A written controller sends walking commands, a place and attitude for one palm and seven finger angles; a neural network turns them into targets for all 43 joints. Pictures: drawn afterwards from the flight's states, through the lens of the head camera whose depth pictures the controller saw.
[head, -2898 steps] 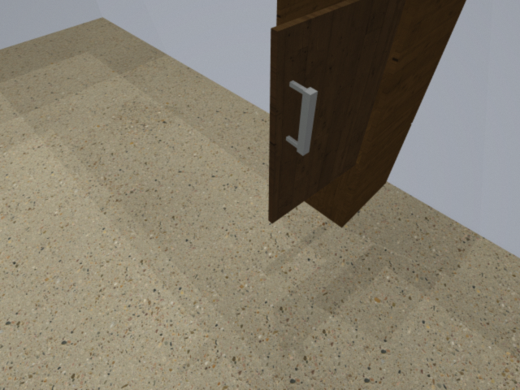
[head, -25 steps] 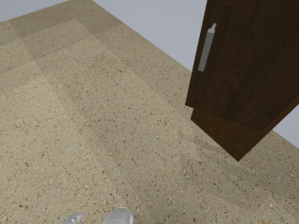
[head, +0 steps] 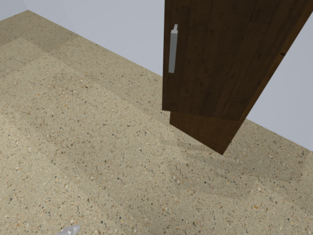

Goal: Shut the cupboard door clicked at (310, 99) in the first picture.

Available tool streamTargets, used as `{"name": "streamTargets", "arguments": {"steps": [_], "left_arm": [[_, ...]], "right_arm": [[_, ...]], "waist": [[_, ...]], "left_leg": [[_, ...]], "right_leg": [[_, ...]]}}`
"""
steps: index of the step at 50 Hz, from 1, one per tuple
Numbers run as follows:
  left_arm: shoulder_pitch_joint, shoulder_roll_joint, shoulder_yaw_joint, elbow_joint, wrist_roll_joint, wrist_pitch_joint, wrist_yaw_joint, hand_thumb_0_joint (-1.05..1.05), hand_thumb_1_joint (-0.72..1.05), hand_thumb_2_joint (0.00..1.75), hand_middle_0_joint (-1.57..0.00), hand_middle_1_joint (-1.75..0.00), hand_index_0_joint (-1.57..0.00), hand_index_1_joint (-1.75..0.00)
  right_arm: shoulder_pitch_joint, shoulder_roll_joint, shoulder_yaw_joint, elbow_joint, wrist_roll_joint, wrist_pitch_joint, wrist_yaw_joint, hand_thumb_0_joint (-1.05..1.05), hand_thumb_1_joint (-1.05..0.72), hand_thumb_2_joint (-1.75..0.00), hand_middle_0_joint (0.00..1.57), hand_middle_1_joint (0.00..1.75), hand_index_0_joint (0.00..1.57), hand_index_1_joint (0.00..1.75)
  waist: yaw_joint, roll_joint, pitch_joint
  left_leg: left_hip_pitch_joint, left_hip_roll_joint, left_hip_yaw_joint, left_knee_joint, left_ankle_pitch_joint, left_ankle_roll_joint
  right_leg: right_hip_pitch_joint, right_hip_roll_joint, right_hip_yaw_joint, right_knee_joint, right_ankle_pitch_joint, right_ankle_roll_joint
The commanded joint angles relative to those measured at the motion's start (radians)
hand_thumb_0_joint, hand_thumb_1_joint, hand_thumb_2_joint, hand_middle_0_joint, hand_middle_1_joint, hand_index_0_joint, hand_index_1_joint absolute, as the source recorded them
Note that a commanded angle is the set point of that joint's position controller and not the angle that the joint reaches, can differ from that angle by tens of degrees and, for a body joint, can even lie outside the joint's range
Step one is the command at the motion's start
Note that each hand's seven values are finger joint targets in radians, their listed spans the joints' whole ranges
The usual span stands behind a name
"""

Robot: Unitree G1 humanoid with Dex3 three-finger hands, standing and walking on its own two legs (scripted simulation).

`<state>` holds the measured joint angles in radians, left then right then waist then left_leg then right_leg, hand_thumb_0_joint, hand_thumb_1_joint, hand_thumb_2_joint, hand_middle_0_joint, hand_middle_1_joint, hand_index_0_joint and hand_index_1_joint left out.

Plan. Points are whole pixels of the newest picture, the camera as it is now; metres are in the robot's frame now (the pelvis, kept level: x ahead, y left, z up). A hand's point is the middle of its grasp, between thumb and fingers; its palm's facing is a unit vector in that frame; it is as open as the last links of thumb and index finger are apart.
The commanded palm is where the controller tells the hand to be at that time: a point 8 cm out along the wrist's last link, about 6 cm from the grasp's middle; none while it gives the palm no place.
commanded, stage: turn to face it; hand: left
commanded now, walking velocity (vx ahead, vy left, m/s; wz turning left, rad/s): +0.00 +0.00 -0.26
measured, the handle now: (173, 49) +0.71 -0.02 +0.06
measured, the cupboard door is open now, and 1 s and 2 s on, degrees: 26 26 26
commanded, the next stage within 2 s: take the last steps up to it in 0.02 s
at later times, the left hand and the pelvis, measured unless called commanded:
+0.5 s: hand out of the picture +0.11 +0.20 -0.17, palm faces -0.13 -0.98 -0.13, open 7.3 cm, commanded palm none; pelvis +0.05 +0.02 +0.01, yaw -8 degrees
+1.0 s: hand (141, 173) +0.32 +0.07 -0.16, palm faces -0.18 -0.97 -0.18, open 7.3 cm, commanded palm none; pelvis +0.20 -0.07 +0.00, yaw -10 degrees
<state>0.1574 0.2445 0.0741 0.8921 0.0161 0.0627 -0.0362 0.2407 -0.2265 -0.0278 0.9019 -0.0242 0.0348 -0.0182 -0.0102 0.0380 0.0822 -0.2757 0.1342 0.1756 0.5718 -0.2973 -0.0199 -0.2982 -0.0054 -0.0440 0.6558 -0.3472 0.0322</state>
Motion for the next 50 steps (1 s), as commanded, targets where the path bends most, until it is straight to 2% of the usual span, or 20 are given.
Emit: {"name": "streamTargets", "arguments": {"steps": [1,2,3,4,6,8,14,17,18,19,20,23,27,37,41,42,43,44,47,50], "left_arm": [[0.146,0.226,0.038,-0.01,0.02,-0.051,0.032,0.0,0.9,0.9,-0.2,-0.3,-0.2,-0.3],[0.185,0.24,0.036,-0.005,0.007,-0.049,0.04,0.0,0.9,0.9,-0.2,-0.3,-0.2,-0.3],[0.148,0.221,0.031,-0.01,0.009,-0.047,0.047,0.0,0.9,0.9,-0.2,-0.3,-0.2,-0.3],[0.109,0.185,0.032,-0.009,0.012,-0.051,0.055,0.0,0.9,0.9,-0.2,-0.3,-0.2,-0.3],[0.07,0.139,0.012,-0.015,0.004,-0.055,0.059,0.0,0.9,0.9,-0.2,-0.3,-0.2,-0.3],[0.06,0.129,0.011,-0.017,0.004,-0.06,0.059,0.0,0.9,0.9,-0.2,-0.3,-0.2,-0.3],[0.073,0.155,0.024,0.01,0.016,-0.067,0.039,0.0,0.9,0.9,-0.2,-0.3,-0.2,-0.3],[0.032,0.117,0.02,0.019,0.006,-0.064,0.029,0.0,0.9,0.9,-0.2,-0.3,-0.2,-0.3],[0.039,0.055,0.007,0.004,-0.001,-0.06,0.023,0.0,0.9,0.9,-0.2,-0.3,-0.2,-0.3],[0.039,0.004,-0.004,-0.023,-0.005,-0.061,0.016,0.0,0.9,0.9,-0.2,-0.3,-0.2,-0.3],[-0.046,0.051,0.003,-0.053,0.012,-0.059,0.011,0.0,0.9,0.9,-0.2,-0.3,-0.2,-0.3],[-0.005,0.058,0.019,-0.001,0.025,-0.061,-0.009,0.0,0.9,0.9,-0.2,-0.3,-0.2,-0.3],[0.042,0.005,0.003,0.037,0.015,-0.054,-0.014,0.0,0.9,0.9,-0.2,-0.3,-0.2,-0.3],[-0.126,-0.012,-0.025,0.016,0.007,-0.065,-0.004,0.0,0.9,0.9,-0.2,-0.3,-0.2,-0.3],[0.14,0.034,-0.004,0.109,0.007,-0.089,0.009,0.0,0.9,0.9,-0.2,-0.3,-0.2,-0.3],[0.257,0.111,0.012,0.147,0.013,-0.099,0.022,0.0,0.9,0.9,-0.2,-0.3,-0.2,-0.3],[0.363,0.178,0.031,0.178,0.01,-0.109,0.035,0.0,0.9,0.9,-0.2,-0.3,-0.2,-0.3],[0.334,0.183,0.024,0.176,-0.008,-0.107,0.044,0.0,0.9,0.9,-0.2,-0.3,-0.2,-0.3],[0.1,0.064,-0.006,0.119,-0.007,-0.098,0.06,0.0,0.9,0.9,-0.2,-0.3,-0.2,-0.3],[0.043,0.003,-0.033,0.102,0.002,-0.117,0.066,0.0,0.9,0.9,-0.2,-0.3,-0.2,-0.3]], "right_arm": [[-0.031,-0.079,-0.039,-0.091,0.016,-0.019,0.0,0.0,-0.9,-0.9,0.2,0.3,0.2,0.3],[-0.063,-0.103,-0.036,-0.101,0.012,-0.004,-0.007,0.0,-0.9,-0.9,0.2,0.3,0.2,0.3],[-0.067,-0.079,-0.035,-0.09,0.013,0.001,-0.006,0.0,-0.9,-0.9,0.2,0.3,0.2,0.3],[-0.05,-0.087,-0.036,-0.063,0.01,0.001,-0.01,0.0,-0.9,-0.9,0.2,0.3,0.2,0.3],[-0.028,-0.1,-0.038,-0.03,0.011,0.002,-0.005,0.0,-0.9,-0.9,0.2,0.3,0.2,0.3],[-0.003,-0.081,-0.033,-0.014,0.006,0.0,0.003,0.0,-0.9,-0.9,0.2,0.3,0.2,0.3],[-0.03,-0.065,-0.034,-0.032,-0.002,-0.028,0.017,0.0,-0.9,-0.9,0.2,0.3,0.2,0.3],[0.14,-0.069,-0.034,0.028,-0.004,-0.054,0.007,0.0,-0.9,-0.9,0.2,0.3,0.2,0.3],[0.224,-0.139,-0.045,0.054,-0.011,-0.065,-0.003,0.0,-0.9,-0.9,0.2,0.3,0.2,0.3],[0.31,-0.243,-0.068,0.067,-0.026,-0.069,-0.013,0.0,-0.9,-0.9,0.2,0.3,0.2,0.3],[0.311,-0.256,-0.068,0.063,-0.021,-0.065,-0.02,0.0,-0.9,-0.9,0.2,0.3,0.2,0.3],[0.171,-0.152,-0.034,0.03,-0.018,-0.08,-0.022,0.0,-0.9,-0.9,0.2,0.3,0.2,0.3],[0.205,-0.098,-0.017,0.058,-0.007,-0.1,-0.026,0.0,-0.9,-0.9,0.2,0.3,0.2,0.3],[0.316,-0.082,-0.025,0.144,-0.016,-0.082,-0.019,0.0,-0.9,-0.9,0.2,0.3,0.2,0.3],[0.251,-0.097,-0.032,0.147,0.005,-0.077,-0.016,0.0,-0.9,-0.9,0.2,0.3,0.2,0.3],[0.244,-0.06,-0.027,0.141,0.017,-0.08,-0.004,0.0,-0.9,-0.9,0.2,0.3,0.2,0.3],[0.264,0.012,-0.014,0.12,0.028,-0.08,-0.005,0.0,-0.9,-0.9,0.2,0.3,0.2,0.3],[0.225,-0.017,-0.018,0.108,0.026,-0.069,-0.009,0.0,-0.9,-0.9,0.2,0.3,0.2,0.3],[0.171,0.006,-0.025,0.123,0.013,-0.053,-0.004,0.0,-0.9,-0.9,0.2,0.3,0.2,0.3],[0.208,0.073,0.003,0.146,0.009,-0.032,-0.008,0.0,-0.9,-0.9,0.2,0.3,0.2,0.3]], "waist": [[0.06,-0.331,-0.147],[0.086,-0.272,-0.149],[0.058,-0.212,-0.108],[0.036,-0.298,-0.119],[0.013,-0.261,-0.12],[0.001,-0.215,-0.14],[0.018,-0.204,-0.038],[-0.066,-0.115,-0.035],[-0.093,0.1,-0.054],[-0.118,0.355,-0.062],[-0.125,0.213,0.007],[-0.038,0.114,0.04],[-0.017,0.082,0.001],[-0.07,0.135,0.038],[0.059,0.054,-0.121],[0.109,-0.086,-0.185],[0.128,-0.312,-0.279],[0.112,-0.247,-0.242],[0.019,-0.139,-0.081],[-0.043,-0.067,-0.092]], "left_leg": [[-0.274,-0.062,0.001,0.269,-0.272,-0.029],[-0.27,-0.062,-0.115,0.426,-0.345,-0.026],[-0.311,-0.055,-0.161,0.494,-0.297,-0.024],[-0.35,-0.052,-0.174,0.534,-0.258,-0.029],[-0.321,-0.05,-0.179,0.557,-0.161,-0.042],[-0.268,-0.053,-0.145,0.508,-0.111,-0.051],[-0.128,-0.071,-0.103,0.169,-0.14,-0.028],[0.197,-0.098,-0.081,-0.111,-0.007,-0.019],[0.311,0.037,-0.284,-0.253,-0.177,0.02],[0.344,0.303,-0.65,-0.396,-0.378,0.112],[0.233,0.378,-0.713,-0.459,-0.419,0.174],[0.103,0.26,-0.486,-0.443,-0.197,0.132],[0.188,0.155,-0.23,-0.392,0.164,0.103],[0.249,0.183,-0.128,-0.294,0.5,0.137],[0.165,0.123,-0.052,-0.011,0.608,0.085],[-0.041,0.057,-0.014,0.189,0.409,0.052],[-0.249,-0.11,0.005,0.496,-0.292,0.009],[-0.27,-0.09,-0.119,0.648,-0.363,0.029],[-0.248,-0.005,-0.176,0.653,-0.156,0.022],[-0.108,-0.023,-0.157,0.426,-0.118,-0.008]], "right_leg": [[0.32,-0.32,0.418,-0.34,0.537,-0.159],[0.24,-0.4,0.436,-0.333,0.622,-0.248],[0.228,-0.353,0.369,-0.328,0.587,-0.261],[0.254,-0.304,0.378,-0.313,0.613,-0.248],[0.25,-0.244,0.262,-0.279,0.702,-0.218],[0.227,-0.212,0.214,-0.309,0.542,-0.204],[0.072,-0.214,0.313,-0.414,-0.078,-0.237],[-0.14,-0.123,0.252,-0.294,-0.212,-0.17],[-0.264,-0.026,0.175,-0.092,-0.21,-0.117],[-0.408,0.078,0.009,0.205,-0.25,-0.06],[-0.435,0.009,0.094,0.359,-0.209,-0.069],[-0.391,-0.051,0.1,0.508,-0.011,-0.048],[-0.366,-0.033,0.06,0.467,0.125,-0.023],[-0.249,-0.037,-0.047,0.04,0.119,-0.046],[0.194,0.019,-0.076,-0.181,0.238,-0.083],[0.432,-0.115,0.086,-0.202,0.289,-0.134],[0.599,-0.372,0.417,-0.27,0.452,-0.255],[0.47,-0.412,0.444,-0.348,0.432,-0.293],[0.187,-0.31,0.241,-0.401,0.324,-0.251],[0.071,-0.26,0.074,-0.353,0.784,-0.209]]}}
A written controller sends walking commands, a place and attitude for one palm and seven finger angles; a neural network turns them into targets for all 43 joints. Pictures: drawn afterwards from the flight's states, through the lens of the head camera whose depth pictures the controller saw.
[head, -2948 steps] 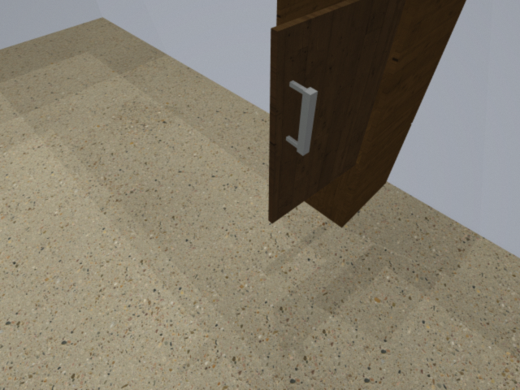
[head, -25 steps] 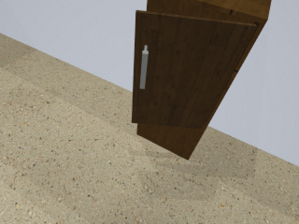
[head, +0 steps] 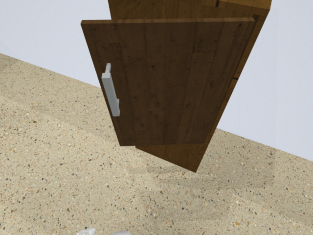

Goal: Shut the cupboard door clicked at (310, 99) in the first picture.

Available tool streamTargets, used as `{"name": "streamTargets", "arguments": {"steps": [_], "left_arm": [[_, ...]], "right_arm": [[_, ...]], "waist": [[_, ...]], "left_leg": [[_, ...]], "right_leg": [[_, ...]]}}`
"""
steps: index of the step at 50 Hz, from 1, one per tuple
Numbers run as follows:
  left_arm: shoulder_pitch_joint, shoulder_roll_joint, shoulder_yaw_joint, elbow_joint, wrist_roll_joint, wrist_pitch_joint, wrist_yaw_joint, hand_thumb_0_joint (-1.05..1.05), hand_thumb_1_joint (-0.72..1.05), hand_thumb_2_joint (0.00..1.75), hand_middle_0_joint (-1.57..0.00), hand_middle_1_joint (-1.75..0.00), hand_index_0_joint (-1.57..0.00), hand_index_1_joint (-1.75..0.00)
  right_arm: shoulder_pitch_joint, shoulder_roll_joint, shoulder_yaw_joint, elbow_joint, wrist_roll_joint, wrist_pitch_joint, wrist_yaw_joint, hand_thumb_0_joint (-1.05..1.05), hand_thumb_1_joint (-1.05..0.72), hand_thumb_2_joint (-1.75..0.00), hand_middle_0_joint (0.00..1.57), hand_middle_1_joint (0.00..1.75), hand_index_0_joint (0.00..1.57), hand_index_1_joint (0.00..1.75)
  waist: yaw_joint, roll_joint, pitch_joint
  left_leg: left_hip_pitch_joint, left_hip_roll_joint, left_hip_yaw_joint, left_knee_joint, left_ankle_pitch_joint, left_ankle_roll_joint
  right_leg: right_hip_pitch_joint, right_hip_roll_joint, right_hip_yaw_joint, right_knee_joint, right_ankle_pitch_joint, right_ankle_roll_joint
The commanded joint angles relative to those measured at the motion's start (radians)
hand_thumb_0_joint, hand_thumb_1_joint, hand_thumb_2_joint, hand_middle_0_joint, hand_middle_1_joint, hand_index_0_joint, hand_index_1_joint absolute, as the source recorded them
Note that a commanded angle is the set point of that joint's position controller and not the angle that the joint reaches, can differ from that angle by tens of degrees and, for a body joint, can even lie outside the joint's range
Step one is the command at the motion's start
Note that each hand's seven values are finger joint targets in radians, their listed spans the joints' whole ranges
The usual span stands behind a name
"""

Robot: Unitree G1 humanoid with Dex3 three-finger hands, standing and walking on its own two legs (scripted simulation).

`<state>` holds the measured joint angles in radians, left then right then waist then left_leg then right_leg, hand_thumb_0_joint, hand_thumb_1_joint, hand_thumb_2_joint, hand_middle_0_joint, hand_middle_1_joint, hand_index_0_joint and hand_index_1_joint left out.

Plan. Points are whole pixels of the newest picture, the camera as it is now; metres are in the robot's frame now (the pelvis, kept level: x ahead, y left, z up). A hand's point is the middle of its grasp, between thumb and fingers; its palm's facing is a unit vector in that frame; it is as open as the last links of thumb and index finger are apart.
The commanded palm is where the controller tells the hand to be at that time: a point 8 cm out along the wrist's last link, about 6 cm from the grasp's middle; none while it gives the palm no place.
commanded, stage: come to a stop and stand still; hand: left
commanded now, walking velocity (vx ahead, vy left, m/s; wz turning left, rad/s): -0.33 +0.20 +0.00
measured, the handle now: (112, 91) +0.50 +0.14 +0.06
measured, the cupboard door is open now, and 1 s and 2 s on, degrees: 26 26 26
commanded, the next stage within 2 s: look again from close up in 0.84 s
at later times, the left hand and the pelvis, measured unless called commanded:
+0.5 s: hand out of the picture +0.07 +0.22 -0.17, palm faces +0.04 -0.97 -0.24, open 7.3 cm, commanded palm none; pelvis +0.02 +0.01 +0.00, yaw -1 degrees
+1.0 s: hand out of the picture +0.01 +0.17 -0.18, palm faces +0.01 -0.99 -0.17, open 7.3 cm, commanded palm none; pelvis +0.00 +0.00 +0.00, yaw +0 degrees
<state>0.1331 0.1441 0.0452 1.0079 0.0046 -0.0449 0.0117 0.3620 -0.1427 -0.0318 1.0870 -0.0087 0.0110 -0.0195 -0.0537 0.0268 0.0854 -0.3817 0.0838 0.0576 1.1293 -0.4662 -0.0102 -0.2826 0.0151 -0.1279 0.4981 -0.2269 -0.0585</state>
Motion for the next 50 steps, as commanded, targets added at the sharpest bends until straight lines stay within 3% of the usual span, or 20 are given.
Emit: {"name": "streamTargets", "arguments": {"steps": [1,5,10,12,14,17,22,26,28,29,30,31,32,35,40,44,46,47,48,50], "left_arm": [[0.064,0.103,-0.006,-0.01,0.017,-0.01,0.021,0.0,0.9,0.9,-0.2,-0.3,-0.2,-0.3],[0.1,0.142,0.008,-0.004,0.015,0.007,0.028,0.0,0.9,0.9,-0.2,-0.3,-0.2,-0.3],[0.102,0.178,0.03,-0.021,0.013,0.039,0.036,0.0,0.9,0.9,-0.2,-0.3,-0.2,-0.3],[0.118,0.147,0.026,-0.045,0.011,0.054,0.042,0.0,0.9,0.9,-0.2,-0.3,-0.2,-0.3],[0.122,0.123,0.015,-0.06,0.008,0.07,0.044,0.0,0.9,0.9,-0.2,-0.3,-0.2,-0.3],[0.113,0.142,0.026,-0.057,0.01,0.089,0.034,0.0,0.9,0.9,-0.2,-0.3,-0.2,-0.3],[0.122,0.13,0.025,-0.074,0.011,0.09,0.019,0.0,0.9,0.9,-0.2,-0.3,-0.2,-0.3],[0.137,0.107,0.01,-0.066,0.012,0.085,0.012,0.0,0.9,0.9,-0.2,-0.3,-0.2,-0.3],[0.206,0.102,0.008,-0.026,0.014,0.076,0.009,0.0,0.9,0.9,-0.2,-0.3,-0.2,-0.3],[0.248,0.122,0.009,-0.004,0.019,0.071,0.012,0.0,0.9,0.9,-0.2,-0.3,-0.2,-0.3],[0.255,0.162,0.011,0.0,0.027,0.064,0.015,0.0,0.9,0.9,-0.2,-0.3,-0.2,-0.3],[0.19,0.221,0.015,-0.018,0.028,0.061,0.014,0.0,0.9,0.9,-0.2,-0.3,-0.2,-0.3],[0.109,0.25,0.015,-0.052,0.027,0.062,0.015,0.0,0.9,0.9,-0.2,-0.3,-0.2,-0.3],[0.075,0.203,0.008,-0.037,0.016,0.034,0.011,0.0,0.9,0.9,-0.2,-0.3,-0.2,-0.3],[0.145,0.185,0.007,0.003,0.013,0.023,0.008,0.0,0.9,0.9,-0.2,-0.3,-0.2,-0.3],[0.19,0.122,-0.003,0.039,0.006,0.029,0.017,0.0,0.9,0.9,-0.2,-0.3,-0.2,-0.3],[0.183,0.122,-0.005,0.059,0.002,0.04,0.021,0.0,0.9,0.9,-0.2,-0.3,-0.2,-0.3],[0.215,0.251,-0.031,0.005,0.008,0.008,0.028,0.0,0.9,0.9,-0.2,-0.3,-0.2,-0.3],[0.212,0.201,-0.011,0.0,0.012,0.008,0.032,0.0,0.9,0.9,-0.2,-0.3,-0.2,-0.3],[0.18,0.189,-0.019,0.001,0.013,0.005,0.034,0.0,0.9,0.9,-0.2,-0.3,-0.2,-0.3]], "right_arm": [[0.089,0.002,0.012,-0.036,-0.003,-0.002,-0.008,0.0,-0.9,-0.9,0.2,0.3,0.2,0.3],[0.002,-0.034,0.003,-0.067,0.004,0.015,-0.006,0.0,-0.9,-0.9,0.2,0.3,0.2,0.3],[-0.066,-0.124,-0.026,-0.11,-0.006,0.029,-0.005,0.0,-0.9,-0.9,0.2,0.3,0.2,0.3],[-0.057,-0.179,-0.035,-0.125,-0.011,0.021,-0.009,0.0,-0.9,-0.9,0.2,0.3,0.2,0.3],[-0.08,-0.224,-0.036,-0.14,-0.013,0.018,-0.016,0.0,-0.9,-0.9,0.2,0.3,0.2,0.3],[-0.147,-0.221,-0.028,-0.175,-0.018,0.013,-0.036,0.0,-0.9,-0.9,0.2,0.3,0.2,0.3],[-0.166,-0.234,-0.039,-0.192,-0.017,0.014,-0.033,0.0,-0.9,-0.9,0.2,0.3,0.2,0.3],[-0.153,-0.229,-0.045,-0.167,-0.018,0.017,-0.017,0.0,-0.9,-0.9,0.2,0.3,0.2,0.3],[-0.16,-0.216,-0.044,-0.154,-0.012,0.02,-0.009,0.0,-0.9,-0.9,0.2,0.3,0.2,0.3],[-0.163,-0.185,-0.042,-0.151,-0.007,0.024,-0.003,0.0,-0.9,-0.9,0.2,0.3,0.2,0.3],[-0.177,-0.138,-0.034,-0.157,0.001,0.03,0.001,0.0,-0.9,-0.9,0.2,0.3,0.2,0.3],[-0.194,-0.107,-0.021,-0.174,-0.002,0.034,0.009,0.0,-0.9,-0.9,0.2,0.3,0.2,0.3],[-0.197,-0.132,-0.028,-0.176,-0.011,0.04,0.018,0.0,-0.9,-0.9,0.2,0.3,0.2,0.3],[-0.139,-0.13,-0.023,-0.119,-0.018,0.02,0.021,0.0,-0.9,-0.9,0.2,0.3,0.2,0.3],[-0.047,-0.123,-0.008,-0.07,-0.01,-0.02,0.015,0.0,-0.9,-0.9,0.2,0.3,0.2,0.3],[-0.009,-0.143,0.002,-0.023,-0.007,-0.035,-0.008,0.0,-0.9,-0.9,0.2,0.3,0.2,0.3],[0.006,-0.138,0.008,-0.001,-0.003,-0.041,-0.017,0.0,-0.9,-0.9,0.2,0.3,0.2,0.3],[-0.099,-0.177,0.022,-0.093,-0.005,-0.031,0.0,0.0,-0.9,-0.9,0.2,0.3,0.2,0.3],[-0.093,-0.148,0.003,-0.132,-0.012,-0.043,0.006,0.0,-0.9,-0.9,0.2,0.3,0.2,0.3],[-0.066,-0.128,0.005,-0.118,-0.017,-0.043,0.003,0.0,-0.9,-0.9,0.2,0.3,0.2,0.3]], "waist": [[-0.002,-0.071,-0.108],[0.031,-0.124,-0.141],[0.033,-0.154,-0.091],[0.033,0.025,-0.115],[0.037,0.211,-0.114],[0.047,0.14,-0.116],[0.041,0.057,-0.216],[0.03,0.142,-0.215],[0.061,0.112,-0.196],[0.072,0.038,-0.164],[0.07,-0.099,-0.118],[0.058,-0.241,-0.017],[0.046,-0.195,0.041],[0.037,-0.244,0.051],[0.044,-0.175,-0.007],[0.06,-0.085,-0.029],[0.061,0.042,-0.087],[0.067,0.029,0.071],[0.06,-0.029,0.008],[0.034,0.0,-0.082]], "left_leg": [[0.025,0.017,-0.028,-0.218,0.054,-0.025],[0.042,-0.034,-0.012,-0.413,0.123,-0.03],[0.109,-0.009,-0.059,-0.571,0.374,-0.006],[0.252,0.138,-0.171,-0.619,0.902,0.068],[0.21,0.267,-0.285,-0.742,1.082,0.195],[0.189,0.277,-0.289,-0.755,0.998,0.261],[0.304,0.217,-0.23,-0.728,0.794,0.227],[0.236,0.185,-0.248,-0.794,0.43,0.186],[0.124,0.12,-0.211,-0.804,0.181,0.124],[0.04,0.056,-0.163,-0.787,0.048,0.072],[-0.027,-0.027,-0.105,-0.687,-0.023,0.017],[-0.014,-0.076,-0.044,-0.583,0.022,-0.017],[0.05,-0.067,-0.045,-0.489,0.037,-0.019],[0.026,-0.05,-0.057,-0.448,0.156,-0.002],[0.133,-0.068,-0.037,-0.663,0.271,-0.003],[0.216,0.005,-0.094,-0.7,0.488,0.021],[0.243,0.011,-0.118,-0.713,0.645,0.035],[0.157,-0.035,-0.115,-0.665,0.351,0.032],[0.099,-0.048,-0.083,-0.595,0.258,0.019],[0.137,-0.046,-0.101,-0.586,0.317,0.024]], "right_leg": [[0.065,-0.278,0.144,-0.178,0.729,-0.118],[0.155,-0.271,0.172,-0.108,0.82,-0.116],[0.117,-0.277,0.201,-0.014,0.68,-0.08],[-0.004,-0.165,0.116,0.056,0.325,0.007],[-0.007,-0.034,0.061,0.261,-0.263,0.062],[-0.094,-0.016,0.183,0.557,-0.387,0.06],[-0.137,-0.004,0.158,0.514,-0.314,0.087],[-0.001,-0.013,0.109,0.213,-0.264,0.076],[0.163,0.001,0.074,-0.028,-0.104,0.067],[0.234,-0.025,0.115,-0.133,-0.095,0.05],[0.182,-0.155,0.317,-0.251,-0.29,-0.006],[-0.014,-0.298,0.471,-0.392,-0.522,-0.062],[-0.156,-0.351,0.493,-0.444,-0.581,-0.094],[-0.059,-0.259,0.39,-0.349,-0.261,-0.079],[0.047,-0.206,0.275,-0.193,-0.038,-0.03],[0.069,-0.121,0.212,-0.124,0.12,0.018],[0.136,-0.108,0.168,-0.072,0.176,0.034],[0.05,-0.097,0.161,-0.169,0.005,0.036],[0.022,-0.147,0.234,-0.13,-0.058,0.027],[0.053,-0.156,0.24,-0.103,0.0,0.004]]}}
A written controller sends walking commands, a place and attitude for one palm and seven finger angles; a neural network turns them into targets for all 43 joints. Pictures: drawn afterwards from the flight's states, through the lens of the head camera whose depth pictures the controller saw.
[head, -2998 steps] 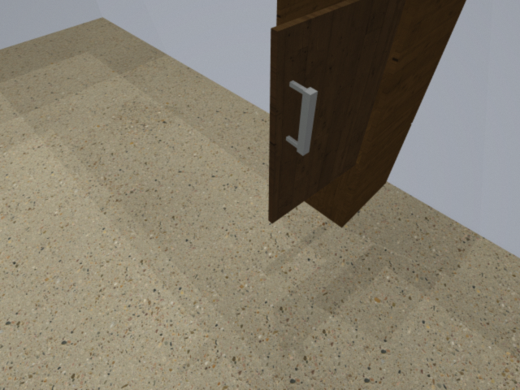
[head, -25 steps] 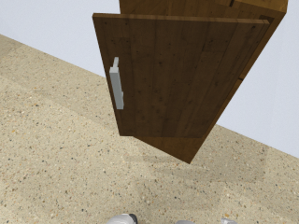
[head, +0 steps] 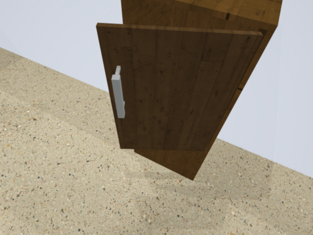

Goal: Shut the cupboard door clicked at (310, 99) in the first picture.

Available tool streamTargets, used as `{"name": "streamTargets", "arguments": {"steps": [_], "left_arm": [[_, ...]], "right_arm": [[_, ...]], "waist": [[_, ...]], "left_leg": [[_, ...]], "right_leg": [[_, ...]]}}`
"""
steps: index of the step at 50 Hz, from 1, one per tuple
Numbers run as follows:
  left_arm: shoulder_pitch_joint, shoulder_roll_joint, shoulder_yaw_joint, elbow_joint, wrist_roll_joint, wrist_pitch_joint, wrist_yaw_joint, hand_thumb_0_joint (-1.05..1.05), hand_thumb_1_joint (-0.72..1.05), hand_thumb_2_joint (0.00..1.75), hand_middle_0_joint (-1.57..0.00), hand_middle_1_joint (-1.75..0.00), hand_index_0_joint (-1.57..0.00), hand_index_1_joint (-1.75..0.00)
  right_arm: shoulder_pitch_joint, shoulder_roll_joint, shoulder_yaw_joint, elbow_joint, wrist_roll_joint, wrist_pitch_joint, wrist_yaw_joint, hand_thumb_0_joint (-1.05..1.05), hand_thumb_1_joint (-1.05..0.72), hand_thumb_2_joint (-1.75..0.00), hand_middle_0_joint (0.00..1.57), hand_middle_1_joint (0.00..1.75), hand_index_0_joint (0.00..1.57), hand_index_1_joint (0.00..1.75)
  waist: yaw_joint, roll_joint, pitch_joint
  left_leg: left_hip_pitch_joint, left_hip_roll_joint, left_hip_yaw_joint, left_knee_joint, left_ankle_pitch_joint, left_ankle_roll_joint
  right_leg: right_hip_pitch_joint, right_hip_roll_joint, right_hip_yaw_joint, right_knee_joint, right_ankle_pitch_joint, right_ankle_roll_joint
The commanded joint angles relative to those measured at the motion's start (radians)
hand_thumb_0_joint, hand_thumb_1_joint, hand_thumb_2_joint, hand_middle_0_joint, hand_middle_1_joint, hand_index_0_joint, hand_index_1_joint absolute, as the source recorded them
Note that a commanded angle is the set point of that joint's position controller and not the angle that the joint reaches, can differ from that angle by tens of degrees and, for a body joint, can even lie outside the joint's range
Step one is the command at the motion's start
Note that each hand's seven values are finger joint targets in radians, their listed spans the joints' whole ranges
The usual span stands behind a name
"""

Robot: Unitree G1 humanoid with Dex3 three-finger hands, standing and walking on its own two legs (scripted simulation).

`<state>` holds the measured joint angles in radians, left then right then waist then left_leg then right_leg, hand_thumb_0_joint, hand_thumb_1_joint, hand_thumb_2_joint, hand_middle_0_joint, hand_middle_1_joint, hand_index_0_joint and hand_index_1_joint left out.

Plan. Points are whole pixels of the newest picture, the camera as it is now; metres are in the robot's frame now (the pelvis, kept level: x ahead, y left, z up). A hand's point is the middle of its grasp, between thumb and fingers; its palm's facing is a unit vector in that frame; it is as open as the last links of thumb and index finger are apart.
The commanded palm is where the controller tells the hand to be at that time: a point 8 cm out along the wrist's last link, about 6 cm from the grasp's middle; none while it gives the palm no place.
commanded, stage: look again from close up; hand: left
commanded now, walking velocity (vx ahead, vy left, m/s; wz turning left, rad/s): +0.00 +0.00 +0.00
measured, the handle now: (119, 93) +0.49 +0.14 +0.06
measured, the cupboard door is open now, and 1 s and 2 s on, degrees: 26 26 26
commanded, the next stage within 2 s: shuffle to correct the standing spot in 0.48 s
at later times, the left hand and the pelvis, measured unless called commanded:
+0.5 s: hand out of the picture +0.03 +0.28 -0.15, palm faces +0.02 -0.94 -0.33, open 7.3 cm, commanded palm none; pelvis -0.04 +0.04 +0.00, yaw -1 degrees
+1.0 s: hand out of the picture -0.12 +0.16 -0.18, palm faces +0.05 -0.99 -0.13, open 7.3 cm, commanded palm none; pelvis -0.06 +0.00 +0.00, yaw -1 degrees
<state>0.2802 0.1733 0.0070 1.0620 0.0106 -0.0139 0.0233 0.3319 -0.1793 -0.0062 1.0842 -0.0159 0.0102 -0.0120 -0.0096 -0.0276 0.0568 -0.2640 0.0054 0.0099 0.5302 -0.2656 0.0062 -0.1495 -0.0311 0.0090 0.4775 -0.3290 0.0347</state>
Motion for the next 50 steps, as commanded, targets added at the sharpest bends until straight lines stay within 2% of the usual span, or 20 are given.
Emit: {"name": "streamTargets", "arguments": {"steps": [1,2,4,7,10,13,15,17,21,24,26,29,32,34,36,38,41,44,48,50], "left_arm": [[0.036,0.156,0.022,-0.067,0.007,-0.026,0.022,0.0,0.9,0.9,-0.2,-0.3,-0.2,-0.3],[0.052,0.155,0.02,-0.075,0.008,-0.026,0.022,0.0,0.9,0.9,-0.2,-0.3,-0.2,-0.3],[0.057,0.157,0.027,-0.076,0.007,-0.023,0.026,0.0,0.9,0.9,-0.2,-0.3,-0.2,-0.3],[0.072,0.163,0.027,-0.091,0.008,-0.012,0.03,0.0,0.9,0.9,-0.2,-0.3,-0.2,-0.3],[0.044,0.187,0.037,-0.109,0.008,-0.003,0.03,0.0,0.9,0.9,-0.2,-0.3,-0.2,-0.3],[0.021,0.21,0.039,-0.125,0.01,-0.001,0.025,0.0,0.9,0.9,-0.2,-0.3,-0.2,-0.3],[-0.006,0.231,0.041,-0.134,0.01,0.001,0.021,0.0,0.9,0.9,-0.2,-0.3,-0.2,-0.3],[-0.024,0.239,0.04,-0.143,0.014,0.004,0.016,0.0,0.9,0.9,-0.2,-0.3,-0.2,-0.3],[-0.037,0.265,0.039,-0.141,0.018,0.006,0.005,0.0,0.9,0.9,-0.2,-0.3,-0.2,-0.3],[-0.033,0.281,0.036,-0.133,0.02,0.004,0.0,0.0,0.9,0.9,-0.2,-0.3,-0.2,-0.3],[-0.03,0.289,0.036,-0.126,0.021,0.003,-0.003,0.0,0.9,0.9,-0.2,-0.3,-0.2,-0.3],[-0.025,0.298,0.032,-0.113,0.02,-0.003,-0.005,0.0,0.9,0.9,-0.2,-0.3,-0.2,-0.3],[0.063,0.187,0.006,-0.066,0.018,0.015,-0.003,0.0,0.9,0.9,-0.2,-0.3,-0.2,-0.3],[0.093,0.188,0.006,-0.051,0.021,0.024,-0.006,0.0,0.9,0.9,-0.2,-0.3,-0.2,-0.3],[0.121,0.178,0.008,-0.044,0.02,0.027,-0.009,0.0,0.9,0.9,-0.2,-0.3,-0.2,-0.3],[0.139,0.168,0.011,-0.036,0.017,0.026,-0.015,0.0,0.9,0.9,-0.2,-0.3,-0.2,-0.3],[0.172,0.144,0.016,-0.027,0.014,0.027,-0.022,0.0,0.9,0.9,-0.2,-0.3,-0.2,-0.3],[0.202,0.129,0.022,-0.021,0.015,0.022,-0.019,0.0,0.9,0.9,-0.2,-0.3,-0.2,-0.3],[0.214,0.125,0.032,-0.013,0.009,0.015,-0.009,0.0,0.9,0.9,-0.2,-0.3,-0.2,-0.3],[0.19,0.11,0.035,-0.018,0.009,0.016,-0.006,0.0,0.9,0.9,-0.2,-0.3,-0.2,-0.3]], "right_arm": [[-0.005,-0.096,-0.024,-0.119,-0.007,-0.047,-0.007,0.0,-0.9,-0.9,0.2,0.3,0.2,0.3],[0.0,-0.109,-0.024,-0.122,-0.004,-0.053,-0.009,0.0,-0.9,-0.9,0.2,0.3,0.2,0.3],[-0.004,-0.15,-0.038,-0.122,0.001,-0.059,-0.018,0.0,-0.9,-0.9,0.2,0.3,0.2,0.3],[-0.021,-0.187,-0.049,-0.132,0.005,-0.057,-0.027,0.0,-0.9,-0.9,0.2,0.3,0.2,0.3],[-0.066,-0.215,-0.062,-0.147,0.004,-0.053,-0.028,0.0,-0.9,-0.9,0.2,0.3,0.2,0.3],[-0.115,-0.223,-0.065,-0.156,0.002,-0.052,-0.022,0.0,-0.9,-0.9,0.2,0.3,0.2,0.3],[-0.15,-0.24,-0.068,-0.165,0.001,-0.05,-0.016,0.0,-0.9,-0.9,0.2,0.3,0.2,0.3],[-0.172,-0.248,-0.067,-0.169,0.0,-0.049,-0.009,0.0,-0.9,-0.9,0.2,0.3,0.2,0.3],[-0.218,-0.287,-0.072,-0.176,-0.002,-0.04,0.001,0.0,-0.9,-0.9,0.2,0.3,0.2,0.3],[-0.224,-0.294,-0.071,-0.175,-0.002,-0.035,0.007,0.0,-0.9,-0.9,0.2,0.3,0.2,0.3],[-0.226,-0.306,-0.072,-0.173,-0.002,-0.033,0.01,0.0,-0.9,-0.9,0.2,0.3,0.2,0.3],[-0.217,-0.306,-0.068,-0.162,0.0,-0.032,0.012,0.0,-0.9,-0.9,0.2,0.3,0.2,0.3],[-0.159,-0.201,-0.04,-0.125,-0.004,-0.011,0.014,0.0,-0.9,-0.9,0.2,0.3,0.2,0.3],[-0.153,-0.215,-0.042,-0.117,-0.006,0.001,0.012,0.0,-0.9,-0.9,0.2,0.3,0.2,0.3],[-0.145,-0.215,-0.043,-0.107,-0.007,0.004,0.007,0.0,-0.9,-0.9,0.2,0.3,0.2,0.3],[-0.122,-0.205,-0.044,-0.092,-0.005,0.002,0.002,0.0,-0.9,-0.9,0.2,0.3,0.2,0.3],[-0.091,-0.199,-0.051,-0.076,-0.004,-0.001,-0.008,0.0,-0.9,-0.9,0.2,0.3,0.2,0.3],[-0.072,-0.166,-0.053,-0.069,-0.003,-0.005,-0.011,0.0,-0.9,-0.9,0.2,0.3,0.2,0.3],[-0.031,-0.086,-0.043,-0.056,-0.001,-0.017,-0.011,0.0,-0.9,-0.9,0.2,0.3,0.2,0.3],[0.007,-0.062,-0.046,-0.044,-0.002,-0.017,-0.013,0.0,-0.9,-0.9,0.2,0.3,0.2,0.3]], "waist": [[-0.013,0.07,-0.113],[-0.004,0.07,-0.166],[0.002,0.119,-0.19],[0.013,0.123,-0.149],[0.015,0.07,-0.075],[0.018,0.036,-0.057],[0.017,0.026,-0.044],[0.019,0.034,-0.039],[0.018,0.052,0.007],[0.018,0.057,-0.008],[0.016,0.062,-0.01],[0.011,0.038,-0.03],[0.008,0.049,-0.03],[0.012,0.06,0.018],[0.015,0.055,0.039],[0.012,0.047,0.028],[0.012,0.078,0.012],[0.015,0.02,0.033],[0.007,-0.103,0.062],[-0.018,-0.089,0.075]], "left_leg": [[0.04,0.046,-0.063,-0.002,0.181,0.015],[0.069,0.06,-0.066,0.011,0.275,0.026],[0.105,0.089,-0.087,0.017,0.497,0.043],[0.124,0.115,-0.093,0.027,0.707,0.062],[0.074,0.108,-0.098,-0.012,0.58,0.065],[0.055,0.094,-0.097,-0.048,0.454,0.064],[0.042,0.095,-0.107,-0.092,0.321,0.063],[0.026,0.099,-0.122,-0.139,0.212,0.063],[-0.025,0.104,-0.157,-0.253,-0.121,0.054],[-0.026,0.102,-0.158,-0.276,-0.187,0.049],[-0.023,0.103,-0.161,-0.289,-0.222,0.044],[-0.002,0.096,-0.151,-0.274,-0.192,0.04],[-0.005,0.101,-0.146,-0.289,-0.307,0.022],[-0.056,0.104,-0.15,-0.296,-0.387,0.022],[-0.068,0.103,-0.145,-0.28,-0.377,0.025],[-0.048,0.102,-0.124,-0.251,-0.342,0.028],[-0.042,0.118,-0.124,-0.239,-0.353,0.036],[-0.082,0.096,-0.088,-0.153,-0.319,0.036],[-0.112,0.031,0.02,0.032,-0.198,0.021],[-0.056,0.032,0.023,0.052,-0.206,0.021]], "right_leg": [[-0.047,-0.09,0.082,-0.045,0.164,-0.084],[-0.011,-0.072,0.057,-0.006,0.263,-0.075],[-0.002,-0.05,0.016,0.049,0.315,-0.064],[-0.021,-0.029,-0.009,0.063,0.3,-0.056],[-0.041,-0.031,-0.005,0.05,0.253,-0.052],[-0.037,-0.043,0.015,0.027,0.26,-0.05],[-0.049,-0.046,0.019,0.006,0.194,-0.044],[-0.046,-0.045,0.017,-0.009,0.145,-0.041],[-0.071,-0.045,0.019,-0.042,0.05,-0.04],[-0.065,-0.05,0.025,-0.065,0.031,-0.043],[-0.075,-0.051,0.028,-0.077,0.01,-0.044],[-0.08,-0.063,0.045,-0.109,-0.006,-0.049],[-0.093,-0.045,0.021,-0.114,-0.111,-0.026],[-0.109,-0.032,0.014,-0.107,-0.169,-0.027],[-0.118,-0.027,0.022,-0.104,-0.159,-0.036],[-0.119,-0.028,0.028,-0.103,-0.137,-0.045],[-0.116,-0.018,0.02,-0.077,-0.124,-0.054],[-0.119,-0.04,0.079,-0.115,-0.168,-0.078],[-0.148,-0.108,0.184,-0.184,-0.264,-0.127],[-0.245,-0.109,0.192,-0.184,-0.339,-0.134]]}}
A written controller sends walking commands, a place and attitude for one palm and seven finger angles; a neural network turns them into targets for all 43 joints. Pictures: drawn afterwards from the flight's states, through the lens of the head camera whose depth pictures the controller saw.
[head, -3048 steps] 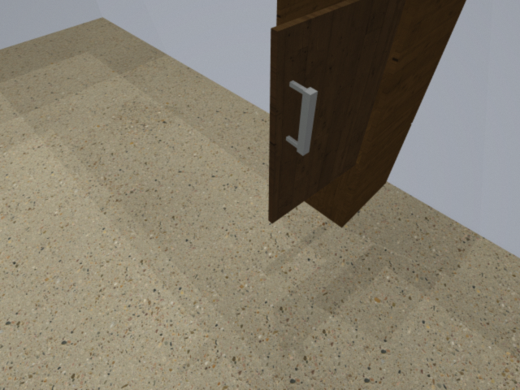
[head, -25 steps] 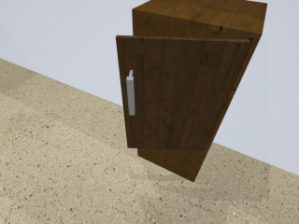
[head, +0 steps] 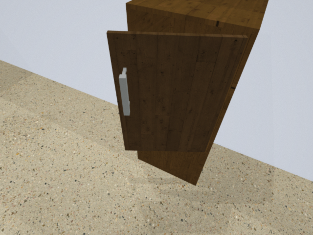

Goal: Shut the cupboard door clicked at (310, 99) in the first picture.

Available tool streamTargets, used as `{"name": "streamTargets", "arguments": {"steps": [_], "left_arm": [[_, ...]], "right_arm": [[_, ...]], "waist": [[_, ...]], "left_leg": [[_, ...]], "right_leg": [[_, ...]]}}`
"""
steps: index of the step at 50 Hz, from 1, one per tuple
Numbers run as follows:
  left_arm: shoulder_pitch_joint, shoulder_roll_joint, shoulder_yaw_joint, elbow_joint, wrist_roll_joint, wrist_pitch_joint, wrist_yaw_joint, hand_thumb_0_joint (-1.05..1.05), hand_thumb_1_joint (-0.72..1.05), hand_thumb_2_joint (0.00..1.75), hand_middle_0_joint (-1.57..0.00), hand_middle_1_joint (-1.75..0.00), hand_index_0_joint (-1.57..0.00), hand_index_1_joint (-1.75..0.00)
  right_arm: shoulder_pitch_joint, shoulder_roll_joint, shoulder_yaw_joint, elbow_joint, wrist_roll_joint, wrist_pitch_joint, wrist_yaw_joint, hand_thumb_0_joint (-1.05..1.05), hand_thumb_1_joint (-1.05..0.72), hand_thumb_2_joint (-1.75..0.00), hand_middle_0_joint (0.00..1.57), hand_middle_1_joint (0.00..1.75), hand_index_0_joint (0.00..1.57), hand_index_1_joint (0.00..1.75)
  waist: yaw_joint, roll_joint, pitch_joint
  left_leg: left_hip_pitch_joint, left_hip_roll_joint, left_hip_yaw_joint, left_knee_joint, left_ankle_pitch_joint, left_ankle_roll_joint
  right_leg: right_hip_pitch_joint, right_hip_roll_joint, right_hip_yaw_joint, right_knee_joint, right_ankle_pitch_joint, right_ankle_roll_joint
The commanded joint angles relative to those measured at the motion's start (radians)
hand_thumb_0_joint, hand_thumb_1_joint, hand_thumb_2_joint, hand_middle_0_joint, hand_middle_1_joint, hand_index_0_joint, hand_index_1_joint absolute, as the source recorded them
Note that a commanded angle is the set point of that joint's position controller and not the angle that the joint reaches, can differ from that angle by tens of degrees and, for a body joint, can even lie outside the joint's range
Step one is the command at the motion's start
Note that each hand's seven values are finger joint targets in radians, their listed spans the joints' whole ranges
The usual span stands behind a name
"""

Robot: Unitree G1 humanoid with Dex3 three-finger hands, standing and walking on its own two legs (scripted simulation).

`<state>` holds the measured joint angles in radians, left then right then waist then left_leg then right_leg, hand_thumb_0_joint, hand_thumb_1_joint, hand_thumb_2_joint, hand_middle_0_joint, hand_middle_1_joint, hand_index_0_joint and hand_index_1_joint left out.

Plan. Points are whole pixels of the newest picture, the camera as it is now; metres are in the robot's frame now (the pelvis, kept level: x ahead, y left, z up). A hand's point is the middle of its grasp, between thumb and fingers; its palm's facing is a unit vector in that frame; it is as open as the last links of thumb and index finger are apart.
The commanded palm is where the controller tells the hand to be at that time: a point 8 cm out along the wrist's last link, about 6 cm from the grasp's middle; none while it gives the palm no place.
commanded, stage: shuffle to correct the standing spot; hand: left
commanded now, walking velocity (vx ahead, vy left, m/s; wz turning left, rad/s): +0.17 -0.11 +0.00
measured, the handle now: (125, 92) +0.55 +0.15 +0.06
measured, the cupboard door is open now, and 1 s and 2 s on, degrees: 26 26 26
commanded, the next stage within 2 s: come to a stop and stand still in 0.44 s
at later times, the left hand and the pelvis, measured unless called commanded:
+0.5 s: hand out of the picture +0.06 +0.12 -0.16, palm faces +0.11 -0.98 -0.16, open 7.3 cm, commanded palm none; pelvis +0.07 -0.04 +0.01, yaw +2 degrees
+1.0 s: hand out of the picture +0.13 +0.13 -0.17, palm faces +0.07 -0.96 -0.27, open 7.3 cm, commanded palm none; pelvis +0.09 -0.07 -0.01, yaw +0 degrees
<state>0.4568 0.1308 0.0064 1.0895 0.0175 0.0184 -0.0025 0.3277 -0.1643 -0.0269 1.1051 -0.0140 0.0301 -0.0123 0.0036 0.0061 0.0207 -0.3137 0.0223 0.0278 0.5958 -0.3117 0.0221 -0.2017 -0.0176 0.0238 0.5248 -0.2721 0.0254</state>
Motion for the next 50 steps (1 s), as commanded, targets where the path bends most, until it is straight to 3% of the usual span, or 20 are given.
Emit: {"name": "streamTargets", "arguments": {"steps": [1,3,5,7,12,13,14,16,21,28,29,30,31,33,37,45,47,48,49,50], "left_arm": [[-0.002,0.142,0.037,-0.05,0.003,-0.015,0.019,0.0,0.9,0.9,-0.2,-0.3,-0.2,-0.3],[-0.016,0.11,0.036,-0.06,0.005,-0.015,0.016,0.0,0.9,0.9,-0.2,-0.3,-0.2,-0.3],[-0.022,0.067,0.036,-0.08,0.011,-0.016,0.009,0.0,0.9,0.9,-0.2,-0.3,-0.2,-0.3],[-0.054,0.06,0.04,-0.099,0.019,-0.014,0.001,0.0,0.9,0.9,-0.2,-0.3,-0.2,-0.3],[0.125,0.022,0.049,-0.036,0.01,-0.03,-0.003,0.0,0.9,0.9,-0.2,-0.3,-0.2,-0.3],[0.178,0.067,0.061,-0.022,0.015,-0.034,0.008,0.0,0.9,0.9,-0.2,-0.3,-0.2,-0.3],[0.192,0.146,0.072,-0.025,0.016,-0.038,0.026,0.0,0.9,0.9,-0.2,-0.3,-0.2,-0.3],[0.065,0.131,0.067,-0.058,0.005,-0.046,0.031,0.0,0.9,0.9,-0.2,-0.3,-0.2,-0.3],[-0.016,0.067,0.045,-0.066,0.015,-0.073,0.04,0.0,0.9,0.9,-0.2,-0.3,-0.2,-0.3],[-0.009,0.086,0.044,-0.038,0.008,-0.054,0.03,0.0,0.9,0.9,-0.2,-0.3,-0.2,-0.3],[0.005,0.059,0.037,-0.039,0.004,-0.049,0.028,0.0,0.9,0.9,-0.2,-0.3,-0.2,-0.3],[0.042,0.016,0.029,-0.049,-0.002,-0.045,0.027,0.0,0.9,0.9,-0.2,-0.3,-0.2,-0.3],[0.026,0.016,0.02,-0.061,-0.003,-0.039,0.032,0.0,0.9,0.9,-0.2,-0.3,-0.2,-0.3],[-0.02,0.027,0.028,-0.053,0.005,-0.017,0.044,0.0,0.9,0.9,-0.2,-0.3,-0.2,-0.3],[-0.053,0.032,0.036,-0.068,0.006,0.012,0.035,0.0,0.9,0.9,-0.2,-0.3,-0.2,-0.3],[-0.066,0.038,0.053,-0.115,0.008,0.024,0.032,0.0,0.9,0.9,-0.2,-0.3,-0.2,-0.3],[-0.025,0.06,0.056,-0.107,0.014,0.013,0.031,0.0,0.9,0.9,-0.2,-0.3,-0.2,-0.3],[-0.027,0.096,0.059,-0.112,0.02,0.005,0.035,0.0,0.9,0.9,-0.2,-0.3,-0.2,-0.3],[-0.08,0.171,0.062,-0.129,0.027,-0.006,0.04,0.0,0.9,0.9,-0.2,-0.3,-0.2,-0.3],[-0.11,0.198,0.063,-0.148,0.019,-0.006,0.04,0.0,0.9,0.9,-0.2,-0.3,-0.2,-0.3]], "right_arm": [[0.035,-0.075,-0.027,-0.059,-0.005,-0.037,-0.014,0.0,-0.9,-0.9,0.2,0.3,0.2,0.3],[0.088,-0.087,-0.034,-0.04,-0.009,-0.042,-0.018,0.0,-0.9,-0.9,0.2,0.3,0.2,0.3],[0.14,-0.149,-0.054,-0.032,-0.016,-0.048,-0.025,0.0,-0.9,-0.9,0.2,0.3,0.2,0.3],[0.12,-0.178,-0.067,-0.041,-0.015,-0.064,-0.026,0.0,-0.9,-0.9,0.2,0.3,0.2,0.3],[-0.017,-0.123,-0.055,-0.065,-0.016,-0.057,-0.024,0.0,-0.9,-0.9,0.2,0.3,0.2,0.3],[-0.021,-0.07,-0.049,-0.078,-0.009,-0.052,-0.021,0.0,-0.9,-0.9,0.2,0.3,0.2,0.3],[-0.038,-0.009,-0.036,-0.112,-0.003,-0.051,-0.015,0.0,-0.9,-0.9,0.2,0.3,0.2,0.3],[-0.054,-0.034,-0.049,-0.119,-0.013,-0.045,0.002,0.0,-0.9,-0.9,0.2,0.3,0.2,0.3],[-0.027,-0.001,-0.044,-0.098,-0.014,-0.038,0.014,0.0,-0.9,-0.9,0.2,0.3,0.2,0.3],[0.032,0.009,-0.028,-0.08,-0.013,-0.069,0.003,0.0,-0.9,-0.9,0.2,0.3,0.2,0.3],[0.091,-0.034,-0.032,-0.057,-0.014,-0.076,-0.008,0.0,-0.9,-0.9,0.2,0.3,0.2,0.3],[0.149,-0.121,-0.046,-0.049,-0.017,-0.082,-0.023,0.0,-0.9,-0.9,0.2,0.3,0.2,0.3],[0.161,-0.158,-0.048,-0.047,-0.009,-0.07,-0.036,0.0,-0.9,-0.9,0.2,0.3,0.2,0.3],[0.072,-0.117,-0.026,-0.052,-0.01,-0.064,-0.051,0.0,-0.9,-0.9,0.2,0.3,0.2,0.3],[-0.048,-0.127,-0.037,-0.084,-0.006,-0.048,-0.052,0.0,-0.9,-0.9,0.2,0.3,0.2,0.3],[-0.133,-0.153,-0.069,-0.122,-0.012,-0.019,-0.031,0.0,-0.9,-0.9,0.2,0.3,0.2,0.3],[-0.138,-0.14,-0.068,-0.128,-0.009,-0.009,-0.022,0.0,-0.9,-0.9,0.2,0.3,0.2,0.3],[-0.127,-0.102,-0.066,-0.128,-0.003,-0.004,-0.017,0.0,-0.9,-0.9,0.2,0.3,0.2,0.3],[-0.094,-0.033,-0.055,-0.143,0.003,0.004,-0.012,0.0,-0.9,-0.9,0.2,0.3,0.2,0.3],[-0.124,-0.036,-0.055,-0.158,0.002,0.019,-0.011,0.0,-0.9,-0.9,0.2,0.3,0.2,0.3]], "waist": [[-0.04,-0.098,0.135],[-0.055,0.022,0.162],[-0.064,0.223,0.172],[-0.046,0.196,0.157],[0.072,0.025,0.04],[0.095,-0.16,0.036],[0.091,-0.392,0.063],[0.022,-0.144,0.084],[-0.013,-0.127,0.111],[-0.033,-0.091,0.026],[-0.049,-0.008,-0.026],[-0.054,0.186,-0.102],[-0.053,0.263,-0.11],[-0.03,0.21,-0.038],[-0.008,0.089,0.004],[0.015,0.179,-0.069],[0.039,0.103,-0.056],[0.038,-0.035,-0.033],[0.004,-0.277,0.001],[0.026,-0.282,0.015]], "left_leg": [[0.009,0.024,-0.009,-0.038,-0.184,0.008],[0.029,0.076,-0.104,-0.155,-0.282,0.03],[0.021,0.236,-0.344,-0.389,-0.493,0.098],[-0.001,0.332,-0.456,-0.477,-0.459,0.17],[-0.227,0.164,-0.141,-0.235,-0.277,0.069],[-0.339,0.06,-0.04,-0.018,-0.261,0.027],[-0.443,-0.018,0.091,0.227,-0.23,-0.008],[-0.383,0.031,0.015,0.446,-0.129,0.004],[-0.304,0.064,0.041,0.402,-0.024,-0.011],[0.077,0.012,0.135,-0.089,0.125,-0.004],[0.217,0.069,0.059,-0.155,0.255,0.008],[0.377,0.28,-0.192,-0.177,0.577,0.091],[0.39,0.424,-0.293,-0.212,0.934,0.193],[0.238,0.381,-0.17,-0.208,1.043,0.193],[0.162,0.327,-0.084,-0.225,0.884,0.171],[0.077,0.281,-0.028,-0.205,0.496,0.134],[-0.004,0.224,-0.007,-0.133,0.258,0.08],[-0.035,0.144,0.033,-0.037,0.086,0.031],[-0.119,0.026,0.104,0.09,-0.132,-0.025],[-0.086,0.014,0.041,0.227,-0.23,-0.026]], "right_leg": [[-0.236,-0.106,0.153,-0.208,-0.403,-0.12],[-0.291,-0.043,0.084,-0.098,-0.365,-0.101],[-0.324,0.041,-0.077,0.161,-0.232,-0.053],[-0.329,-0.015,-0.062,0.352,-0.176,-0.051],[0.135,0.01,-0.118,-0.038,-0.042,-0.039],[0.205,-0.096,0.043,-0.196,-0.186,-0.073],[0.194,-0.315,0.335,-0.375,-0.38,-0.154],[0.043,-0.325,0.299,-0.408,-0.36,-0.201],[0.034,-0.233,0.032,-0.319,0.096,-0.198],[-0.001,-0.152,-0.051,-0.12,0.238,-0.147],[-0.037,-0.113,-0.074,0.025,0.281,-0.107],[-0.191,-0.046,-0.119,0.187,0.094,-0.045],[-0.248,-0.025,-0.105,0.334,-0.301,-0.015],[-0.195,-0.048,-0.022,0.409,-0.307,-0.011],[-0.176,-0.051,-0.044,0.341,-0.193,0.002],[-0.054,-0.033,-0.08,0.188,-0.06,-0.005],[0.048,-0.026,-0.104,-0.001,0.078,0.0],[0.046,-0.08,-0.029,-0.136,0.159,-0.01],[0.009,-0.254,0.177,-0.215,0.251,-0.075],[-0.107,-0.334,0.217,-0.268,0.208,-0.166]]}}
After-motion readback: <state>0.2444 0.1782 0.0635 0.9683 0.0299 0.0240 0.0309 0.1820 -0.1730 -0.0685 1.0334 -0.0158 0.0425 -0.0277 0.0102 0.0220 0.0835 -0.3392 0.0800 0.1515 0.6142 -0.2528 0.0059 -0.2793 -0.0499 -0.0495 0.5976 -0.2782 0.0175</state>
